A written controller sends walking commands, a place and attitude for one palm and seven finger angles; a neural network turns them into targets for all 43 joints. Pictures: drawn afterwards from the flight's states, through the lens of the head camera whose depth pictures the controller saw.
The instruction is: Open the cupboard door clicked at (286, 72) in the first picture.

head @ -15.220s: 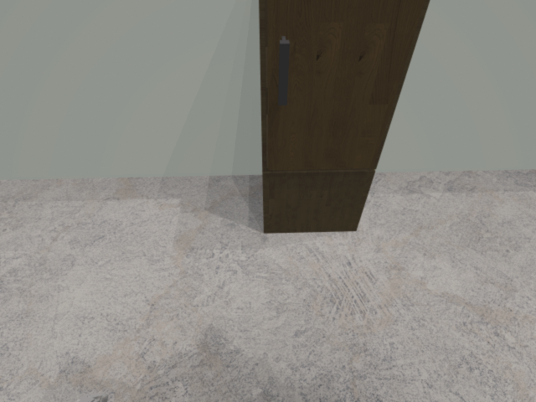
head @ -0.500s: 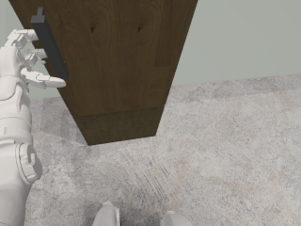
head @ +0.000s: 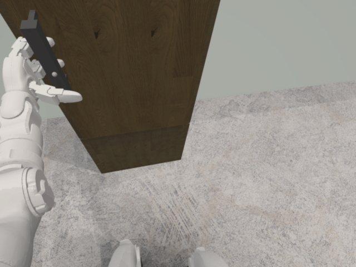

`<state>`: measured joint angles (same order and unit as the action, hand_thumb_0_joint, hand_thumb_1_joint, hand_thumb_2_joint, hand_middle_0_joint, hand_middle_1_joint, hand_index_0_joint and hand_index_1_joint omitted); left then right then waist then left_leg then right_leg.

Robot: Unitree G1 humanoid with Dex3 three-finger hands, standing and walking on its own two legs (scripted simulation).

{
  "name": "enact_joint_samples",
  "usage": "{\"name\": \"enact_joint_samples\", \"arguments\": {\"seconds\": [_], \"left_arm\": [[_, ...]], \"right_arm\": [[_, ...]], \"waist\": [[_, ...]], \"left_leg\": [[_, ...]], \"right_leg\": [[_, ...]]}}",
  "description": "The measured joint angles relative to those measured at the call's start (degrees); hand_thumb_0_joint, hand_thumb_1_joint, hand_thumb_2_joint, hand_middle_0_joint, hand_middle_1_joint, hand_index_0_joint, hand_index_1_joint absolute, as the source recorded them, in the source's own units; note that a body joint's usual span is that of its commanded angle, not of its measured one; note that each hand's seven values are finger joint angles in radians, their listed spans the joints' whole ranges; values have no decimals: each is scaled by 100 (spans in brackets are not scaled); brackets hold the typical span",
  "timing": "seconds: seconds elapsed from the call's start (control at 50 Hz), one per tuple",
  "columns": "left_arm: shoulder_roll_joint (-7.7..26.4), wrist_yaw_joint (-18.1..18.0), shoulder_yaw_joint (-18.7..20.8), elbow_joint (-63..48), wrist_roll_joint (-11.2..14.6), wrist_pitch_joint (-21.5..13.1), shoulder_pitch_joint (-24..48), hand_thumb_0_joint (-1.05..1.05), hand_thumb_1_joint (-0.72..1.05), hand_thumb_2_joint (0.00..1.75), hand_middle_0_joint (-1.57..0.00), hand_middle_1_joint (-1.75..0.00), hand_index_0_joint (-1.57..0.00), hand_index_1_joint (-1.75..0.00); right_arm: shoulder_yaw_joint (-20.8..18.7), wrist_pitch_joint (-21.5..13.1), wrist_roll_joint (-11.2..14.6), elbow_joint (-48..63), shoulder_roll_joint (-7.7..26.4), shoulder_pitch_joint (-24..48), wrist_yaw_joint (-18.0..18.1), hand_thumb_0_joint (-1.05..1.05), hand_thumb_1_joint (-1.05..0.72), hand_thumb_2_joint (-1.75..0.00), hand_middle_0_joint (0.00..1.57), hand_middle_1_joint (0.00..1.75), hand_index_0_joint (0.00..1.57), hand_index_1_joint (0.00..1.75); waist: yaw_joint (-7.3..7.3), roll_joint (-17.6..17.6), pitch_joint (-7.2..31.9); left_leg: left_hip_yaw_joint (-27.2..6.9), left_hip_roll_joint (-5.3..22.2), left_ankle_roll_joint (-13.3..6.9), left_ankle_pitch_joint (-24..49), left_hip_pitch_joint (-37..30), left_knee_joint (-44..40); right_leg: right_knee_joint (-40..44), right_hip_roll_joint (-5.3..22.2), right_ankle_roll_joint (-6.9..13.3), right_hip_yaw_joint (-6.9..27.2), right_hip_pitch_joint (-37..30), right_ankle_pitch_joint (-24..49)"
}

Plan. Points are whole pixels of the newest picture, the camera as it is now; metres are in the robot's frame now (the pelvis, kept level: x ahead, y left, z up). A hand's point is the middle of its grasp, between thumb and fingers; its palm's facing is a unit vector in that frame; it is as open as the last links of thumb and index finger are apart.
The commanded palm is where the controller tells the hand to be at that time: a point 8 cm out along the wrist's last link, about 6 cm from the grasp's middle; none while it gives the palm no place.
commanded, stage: slide the fingers in behind the handle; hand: left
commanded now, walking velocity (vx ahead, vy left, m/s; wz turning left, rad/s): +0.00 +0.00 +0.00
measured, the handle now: (50, 57) +0.55 +0.24 +0.11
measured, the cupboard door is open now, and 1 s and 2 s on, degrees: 0 0 30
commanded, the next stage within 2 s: close the thumb around the handle in 0.32 s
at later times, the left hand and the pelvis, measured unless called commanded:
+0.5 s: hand (54, 73) +0.51 +0.23 +0.11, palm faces +0.13 -0.99 +0.01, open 13.8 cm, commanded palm +0.49 +0.27 +0.11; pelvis +0.00 +0.01 +0.00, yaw +0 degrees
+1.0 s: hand (59, 74) +0.51 +0.22 +0.11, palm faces +0.12 -0.99 +0.00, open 6.3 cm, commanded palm +0.49 +0.26 +0.11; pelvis +0.00 +0.01 +0.00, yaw +0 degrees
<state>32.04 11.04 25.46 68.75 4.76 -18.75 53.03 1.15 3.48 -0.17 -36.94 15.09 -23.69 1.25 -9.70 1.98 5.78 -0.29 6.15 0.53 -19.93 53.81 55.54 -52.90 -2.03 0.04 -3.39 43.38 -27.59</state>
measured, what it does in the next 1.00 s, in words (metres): stands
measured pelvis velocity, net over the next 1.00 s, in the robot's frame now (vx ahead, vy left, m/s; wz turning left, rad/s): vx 0.00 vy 0.01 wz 0.00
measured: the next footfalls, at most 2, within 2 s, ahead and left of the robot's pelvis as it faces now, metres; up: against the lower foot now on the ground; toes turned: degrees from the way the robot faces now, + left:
none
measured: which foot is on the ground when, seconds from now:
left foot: down 0.00-1.00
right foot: down 0.00-1.00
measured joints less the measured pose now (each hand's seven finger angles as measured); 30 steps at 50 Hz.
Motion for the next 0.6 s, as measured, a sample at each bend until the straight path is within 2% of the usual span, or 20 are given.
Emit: {"name": "enact_joint_samples", "arguments": {"seconds": [0.24,0.46,0.6], "left_arm": [[-4,40,-28,-19,1,1,18,-1,-50,30,-31,-122,-32,-122],[-150,-74,-79,-140,1,-12,-69,-1,-50,30,-30,-121,-31,-121],[-153,-118,-104,-85,-8,-15,-34,-1,-37,36,-31,-122,-32,-122]], "right_arm": [[-5,-6,3,-29,5,17,4,0,-91,-89,21,29,20,29],[-13,-2,-17,-2,-23,24,-34,0,-91,-89,21,29,20,29],[-1,5,-20,9,-39,42,-41,0,-91,-89,21,29,20,29]], "waist": [[26,-8,16],[51,3,50],[45,3,34]], "left_leg": [[3,-8,-11,-8,25,4],[30,-29,-34,-27,-33,-12],[31,-40,-44,-28,-34,-4]], "right_leg": [[10,6,-12,7,19,0],[45,27,-38,33,-42,0],[39,36,-48,34,-47,-2]]}}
